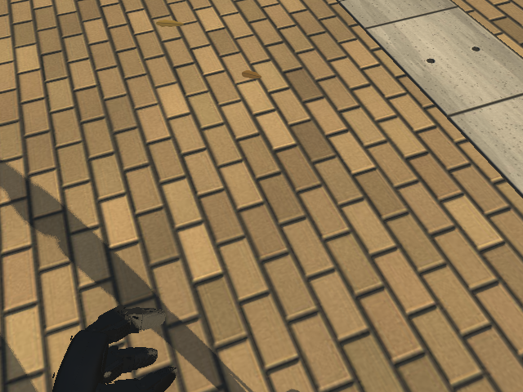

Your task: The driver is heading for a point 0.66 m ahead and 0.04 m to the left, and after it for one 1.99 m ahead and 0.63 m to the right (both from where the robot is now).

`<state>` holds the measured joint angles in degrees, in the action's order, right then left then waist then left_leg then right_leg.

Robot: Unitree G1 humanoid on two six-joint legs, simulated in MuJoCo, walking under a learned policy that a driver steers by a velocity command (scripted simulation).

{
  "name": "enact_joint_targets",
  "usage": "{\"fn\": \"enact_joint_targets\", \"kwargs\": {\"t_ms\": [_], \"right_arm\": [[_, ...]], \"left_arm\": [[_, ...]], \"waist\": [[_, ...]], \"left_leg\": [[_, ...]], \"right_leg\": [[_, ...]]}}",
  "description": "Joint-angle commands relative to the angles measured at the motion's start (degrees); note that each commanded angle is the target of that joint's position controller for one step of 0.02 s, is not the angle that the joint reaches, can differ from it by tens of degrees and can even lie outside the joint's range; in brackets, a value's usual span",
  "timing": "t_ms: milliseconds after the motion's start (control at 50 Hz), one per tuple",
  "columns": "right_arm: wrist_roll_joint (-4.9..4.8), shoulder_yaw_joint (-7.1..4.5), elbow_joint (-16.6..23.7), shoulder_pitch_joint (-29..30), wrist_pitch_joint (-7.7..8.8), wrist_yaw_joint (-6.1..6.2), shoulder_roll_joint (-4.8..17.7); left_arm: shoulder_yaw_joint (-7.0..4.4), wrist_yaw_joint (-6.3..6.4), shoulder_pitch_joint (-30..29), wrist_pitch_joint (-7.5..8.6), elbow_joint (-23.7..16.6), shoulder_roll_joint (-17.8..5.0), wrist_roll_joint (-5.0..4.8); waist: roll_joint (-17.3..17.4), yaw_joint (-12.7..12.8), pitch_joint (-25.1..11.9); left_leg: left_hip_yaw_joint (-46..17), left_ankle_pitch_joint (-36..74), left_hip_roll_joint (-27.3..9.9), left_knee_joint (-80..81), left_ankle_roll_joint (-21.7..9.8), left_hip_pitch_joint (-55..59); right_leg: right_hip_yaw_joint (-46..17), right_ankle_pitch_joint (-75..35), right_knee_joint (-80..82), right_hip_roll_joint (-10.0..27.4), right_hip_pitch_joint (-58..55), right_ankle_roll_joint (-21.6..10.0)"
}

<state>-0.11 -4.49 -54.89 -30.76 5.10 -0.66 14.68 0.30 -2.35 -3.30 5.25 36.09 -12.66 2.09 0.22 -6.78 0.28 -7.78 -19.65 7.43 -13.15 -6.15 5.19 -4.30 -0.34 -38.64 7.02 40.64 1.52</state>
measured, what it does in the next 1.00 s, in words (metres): walks ahead: right foot, then left foot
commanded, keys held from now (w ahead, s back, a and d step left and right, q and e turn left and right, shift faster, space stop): w+q+shift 0.28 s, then w+shift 0.18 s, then w+e+shift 0.54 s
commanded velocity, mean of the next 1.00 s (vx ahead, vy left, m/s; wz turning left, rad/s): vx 1.00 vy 0.00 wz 0.13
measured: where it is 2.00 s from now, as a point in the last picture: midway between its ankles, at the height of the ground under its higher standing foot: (204, 71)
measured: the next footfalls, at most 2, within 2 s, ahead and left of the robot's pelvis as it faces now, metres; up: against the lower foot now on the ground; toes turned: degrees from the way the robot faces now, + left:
right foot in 0.08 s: +0.31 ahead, -0.18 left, +0.00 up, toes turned +6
left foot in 0.52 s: +0.64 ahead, +0.15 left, +0.00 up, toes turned +25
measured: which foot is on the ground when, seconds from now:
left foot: down 0.00-0.10, up 0.12-0.50, down 0.52-0.98, up 1.00-1.00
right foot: up 0.00-0.06, down 0.08-0.52, up 0.54-0.96, down 0.98-1.00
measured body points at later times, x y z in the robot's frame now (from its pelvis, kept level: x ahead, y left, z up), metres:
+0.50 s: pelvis +0.47 +0.01 -0.02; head +0.49 +0.03 +0.42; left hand +0.28 +0.22 -0.16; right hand +0.81 -0.07 -0.07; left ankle +0.60 +0.13 -0.72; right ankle +0.27 -0.19 -0.72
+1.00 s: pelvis +0.93 +0.16 -0.04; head +0.95 +0.16 +0.41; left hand +1.04 +0.44 -0.14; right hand +0.96 -0.11 -0.17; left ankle +0.64 +0.17 -0.64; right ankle +1.06 +0.16 -0.74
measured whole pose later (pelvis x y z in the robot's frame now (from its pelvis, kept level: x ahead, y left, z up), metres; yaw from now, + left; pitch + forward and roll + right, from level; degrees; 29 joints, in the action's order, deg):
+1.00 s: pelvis +0.93 +0.16 -0.04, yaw +6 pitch -1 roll +2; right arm 2.1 -1.6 -52.6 -24.6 3.9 2.0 13.8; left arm -2.1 -3.0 8.7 1.7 44.0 -16.7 0.1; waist -2.3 1.7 2.1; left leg 13.7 -21.1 1.4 -52.2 0.4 6.4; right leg 8.4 11.4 -38.9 -4.8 29.2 -12.6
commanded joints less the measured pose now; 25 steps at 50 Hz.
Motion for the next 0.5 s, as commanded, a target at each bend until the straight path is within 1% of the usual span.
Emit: {"fn": "enact_joint_targets", "kwargs": {"t_ms": [20, 40, 60, 80, 100, 120, 140, 160, 180, 200, 220, 240, 260, 280, 300, 320, 340, 360, 380, 400, 420, 440, 460, 480, 500], "right_arm": [[-0.71, -2.65, 6.14, 5.0, 1.22, -0.03, 11.64], [-0.5, -2.83, 6.11, 4.26, 1.05, 0.19, 12.59], [0.06, -3.21, 6.28, 4.92, 0.78, 0.24, 14.35], [0.51, -3.28, 7.14, 7.4, 0.85, 0.14, 14.32], [1.19, -1.24, 9.64, 9.12, 1.17, 0.2, 6.15], [-2.87, 0.33, 14.06, 2.22, 0.97, 0.45, 1.38], [-1.11, 0.11, 12.77, 7.12, -0.13, 1.16, 5.64], [0.02, -0.11, 12.7, 11.44, -0.77, 0.69, 6.58], [0.57, -0.04, 12.89, 13.46, -1.3, -0.06, 5.96], [1.52, 0.01, 13.94, 15.49, -2.0, -1.0, 5.03], [1.94, 0.34, 14.86, 15.93, -3.05, -1.74, 3.5], [1.92, 0.77, 16.15, 17.52, -3.94, -2.24, 2.09], [1.94, 1.12, 17.46, 19.35, -4.62, -2.66, 1.32], [2.1, 1.47, 19.26, 21.52, -4.95, -3.05, 1.23], [2.33, 1.83, 20.84, 23.88, -4.93, -3.42, 1.37], [2.39, 2.05, 21.87, 25.42, -4.81, -3.76, 1.74], [2.07, 1.91, 21.14, 26.17, -4.86, -3.91, 2.75], [2.09, 2.63, 22.95, 27.11, -4.64, -4.34, 2.2], [2.28, 2.78, 22.87, 29.29, -4.41, -4.59, 2.98], [2.5, 3.14, 22.99, 31.48, -4.13, -4.68, 2.48], [2.43, 3.1, 22.48, 32.16, -3.89, -4.5, 3.12], [1.76, 2.66, 21.19, 30.83, -3.92, -4.29, 4.61], [2.43, 2.56, 20.99, 28.47, -3.45, -3.83, 4.9], [3.02, 2.05, 19.61, 23.23, -3.19, -3.24, 6.5], [3.36, 0.92, 16.02, 12.5, -3.02, -2.32, 8.27]], "left_arm": [[-1.68, 0.6, 0.37, -0.04, -2.4, -6.81, -0.59], [-2.53, 1.31, 3.94, 0.09, -1.57, -8.81, -0.47], [-3.62, 2.23, 12.02, 0.35, 0.42, -10.92, -0.41], [-4.93, 3.47, 22.85, 0.47, 2.61, -13.68, 0.1], [-6.26, 4.6, 34.97, 0.47, 4.15, -18.42, 2.03], [-6.92, 3.69, 30.01, 0.42, 3.79, -22.24, 3.1], [-6.5, 3.14, 23.52, -0.12, 2.64, -16.21, 2.22], [-5.11, 2.96, 19.69, -0.14, 2.55, -10.64, 1.65], [-4.63, 2.81, 19.22, -0.18, 3.89, -8.63, 1.87], [-4.24, 3.05, 20.66, 0.01, 5.48, -7.7, 1.61], [-3.92, 2.89, 21.76, 0.4, 7.29, -6.58, 1.13], [-3.68, 2.46, 22.73, 0.94, 8.83, -5.36, 0.25], [-3.53, 2.08, 23.26, 1.37, 9.82, -4.75, -0.54], [-3.59, 1.82, 23.12, 1.84, 10.2, -5.19, -0.8], [-3.48, 1.73, 22.59, 2.29, 10.59, -5.14, -0.79], [-3.5, 1.79, 21.58, 2.7, 10.81, -5.6, -0.63], [-3.42, 1.89, 20.86, 2.66, 11.21, -5.14, -0.38], [-3.71, 1.85, 20.93, 3.1, 10.98, -7.99, -0.32], [-3.76, 1.85, 21.95, 3.09, 11.81, -8.22, -0.56], [-3.82, 1.88, 24.36, 3.04, 12.83, -9.18, -0.82], [-4.04, 2.05, 25.93, 2.76, 13.35, -10.72, -0.77], [-4.04, 2.6, 26.8, 2.52, 13.02, -11.89, -0.69], [-4.55, 2.82, 27.83, 1.92, 13.44, -15.67, -0.58], [-5.0, 3.33, 28.35, 0.8, 14.09, -17.86, -0.56], [-5.03, 3.69, 27.72, -0.21, 14.4, -18.29, -0.54]], "waist": [[2.06, 4.33, 3.41], [2.36, 5.9, -0.39], [2.53, 10.35, -5.87], [3.07, 16.59, -11.42], [-5.21, 20.0, -20.04], [-25.73, 11.75, -27.67], [-15.31, 11.54, -18.67], [-8.68, 11.63, -10.47], [-4.47, 10.87, -6.14], [-4.58, 10.12, -3.98], [-6.15, 8.72, -2.02], [-6.65, 7.81, -0.77], [-5.73, 7.2, 0.29], [-6.28, 6.66, 1.3], [-5.93, 5.96, 2.4], [-6.03, 5.01, 3.68], [-4.19, 5.1, 3.93], [-5.49, 3.69, 5.96], [-2.51, 4.27, 8.02], [-1.59, 5.29, 9.23], [-1.14, 5.6, 8.93], [-2.71, 5.4, 4.73], [-5.52, 2.99, 4.62], [-6.99, -0.51, 1.37], [-7.53, -5.5, -3.57]], "left_leg": [[-9.35, 36.42, -10.64, 2.53, -5.56, -17.3], [-8.99, 46.11, -10.57, -5.19, -4.19, -12.85], [-8.18, 49.68, -9.67, -17.44, -2.7, -12.9], [-7.7, 43.65, -7.39, -32.39, -1.57, -20.88], [-4.32, 13.65, -3.95, -54.43, -1.61, -30.78], [0.12, -7.95, -0.67, -69.52, -0.52, -43.65], [1.63, -2.15, -5.98, -72.01, -1.31, -49.46], [2.9, 2.57, -8.57, -68.64, -1.12, -50.5], [3.39, 3.95, -10.22, -66.65, -0.71, -48.94], [3.25, 3.78, -11.67, -65.36, -0.46, -48.19], [3.53, 3.51, -12.7, -64.67, -0.13, -47.77], [3.87, 3.69, -13.61, -64.24, -0.14, -48.85], [4.31, 4.61, -14.22, -63.51, -0.13, -50.41], [5.05, 6.83, -14.63, -61.91, -0.02, -51.14], [5.04, 9.92, -14.59, -58.88, -0.03, -50.74], [5.05, 13.3, -14.23, -54.56, -0.04, -49.76], [6.76, 16.06, -11.9, -51.3, -0.22, -48.06], [7.22, 18.54, -13.07, -42.67, -0.82, -45.01], [10.34, 19.97, -11.64, -37.29, -1.44, -42.16], [12.64, 21.48, -10.35, -33.0, -2.39, -38.44], [14.44, 21.2, -8.25, -30.6, -3.3, -36.06], [16.56, 19.96, -4.23, -30.81, -3.81, -31.98], [16.74, 14.7, -3.24, -28.94, -4.76, -30.96], [16.01, 9.12, -1.59, -26.94, -5.85, -24.89], [13.01, 8.62, -1.64, -22.83, -7.07, -13.06]], "right_leg": [[5.36, -5.08, 7.52, -5.76, -23.49, -0.66], [5.42, -0.44, 8.57, -7.42, -27.42, -1.33], [5.81, 4.11, 8.71, -8.4, -36.49, -1.82], [3.91, 8.06, 5.73, -4.43, -50.05, -2.24], [-11.01, 29.12, 5.8, 9.76, -62.29, -2.92], [-45.02, 38.88, 21.51, 23.69, -67.23, -8.5], [-41.43, 45.66, 23.75, 19.96, -59.67, -8.59], [-29.45, 38.74, 22.46, 17.03, -51.84, -7.92], [-21.56, 28.05, 22.72, 14.75, -45.45, -7.44], [-15.13, 21.89, 23.14, 12.99, -41.39, -7.12], [-10.32, 17.71, 23.8, 12.1, -38.28, -6.42], [-6.53, 13.59, 24.61, 11.6, -37.24, -5.72], [-2.34, 9.75, 25.73, 11.09, -36.67, -4.98], [0.89, 4.78, 26.76, 11.36, -35.43, -4.91], [4.14, 1.58, 28.34, 10.22, -33.62, -4.85], [7.36, 0.63, 30.14, 8.78, -31.85, -4.86], [12.18, -0.84, 31.56, 4.46, -31.79, -4.23], [13.48, -3.75, 33.39, 6.8, -29.35, -4.86], [15.93, -8.39, 35.62, 6.21, -29.35, -4.97], [16.98, -11.72, 37.6, 6.58, -29.48, -5.57], [17.7, -19.76, 37.42, 6.61, -32.73, -6.06], [18.89, -39.56, 33.82, 5.74, -38.12, -6.42], [19.06, -53.75, 26.28, 8.03, -41.7, -6.28], [18.43, -61.63, 16.27, 9.63, -43.75, -6.82], [17.32, -58.58, 3.43, 9.63, -41.49, -7.16]]}}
